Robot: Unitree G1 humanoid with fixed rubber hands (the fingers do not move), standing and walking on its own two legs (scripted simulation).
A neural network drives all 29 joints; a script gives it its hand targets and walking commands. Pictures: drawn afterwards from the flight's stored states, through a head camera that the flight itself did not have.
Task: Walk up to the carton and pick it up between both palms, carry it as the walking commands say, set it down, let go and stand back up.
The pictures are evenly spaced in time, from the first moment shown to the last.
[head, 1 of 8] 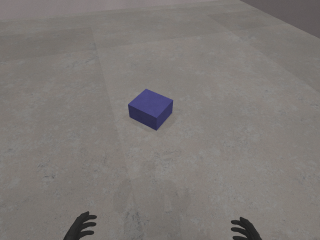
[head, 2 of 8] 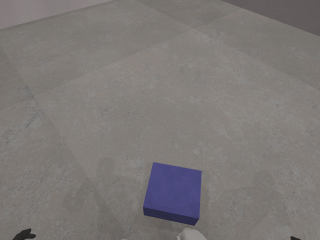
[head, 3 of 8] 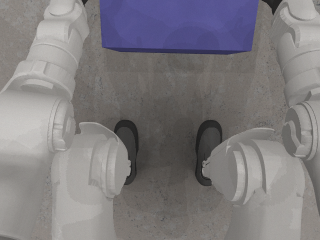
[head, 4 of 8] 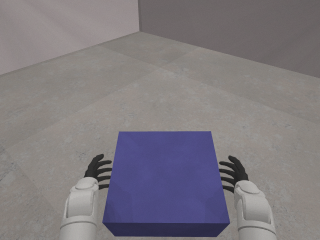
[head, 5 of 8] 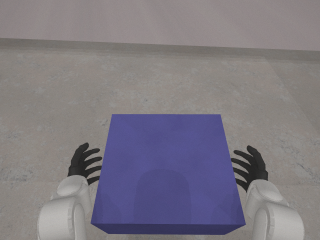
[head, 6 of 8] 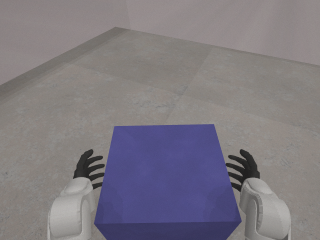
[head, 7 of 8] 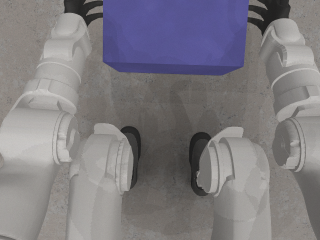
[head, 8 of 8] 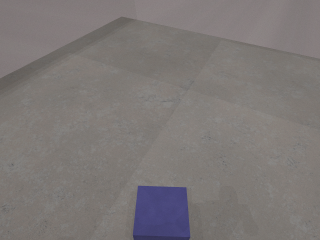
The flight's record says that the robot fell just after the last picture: no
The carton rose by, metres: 0.71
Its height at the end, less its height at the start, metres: +0.00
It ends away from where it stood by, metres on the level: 0.13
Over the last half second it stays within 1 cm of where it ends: yes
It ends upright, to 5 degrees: yes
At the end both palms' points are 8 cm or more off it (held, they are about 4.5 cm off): yes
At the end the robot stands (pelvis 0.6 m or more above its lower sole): yes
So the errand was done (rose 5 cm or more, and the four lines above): yes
